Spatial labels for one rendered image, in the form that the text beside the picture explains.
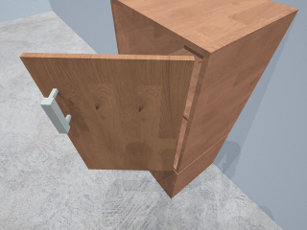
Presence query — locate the cupboard door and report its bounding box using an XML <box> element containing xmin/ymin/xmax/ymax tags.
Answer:
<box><xmin>20</xmin><ymin>53</ymin><xmax>195</xmax><ymax>172</ymax></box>

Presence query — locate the handle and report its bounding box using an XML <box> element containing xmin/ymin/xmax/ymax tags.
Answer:
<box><xmin>40</xmin><ymin>88</ymin><xmax>72</xmax><ymax>134</ymax></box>

